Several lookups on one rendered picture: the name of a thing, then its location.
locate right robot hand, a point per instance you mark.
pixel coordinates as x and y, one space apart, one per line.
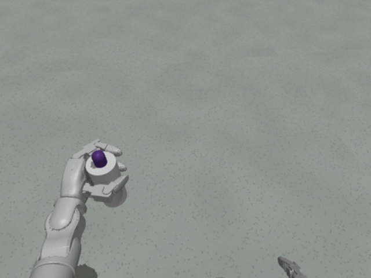
291 268

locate left robot arm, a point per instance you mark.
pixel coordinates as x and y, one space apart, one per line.
61 249

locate bottle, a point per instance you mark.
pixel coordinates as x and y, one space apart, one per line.
102 168

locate left robot hand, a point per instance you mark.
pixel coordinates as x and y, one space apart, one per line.
76 181

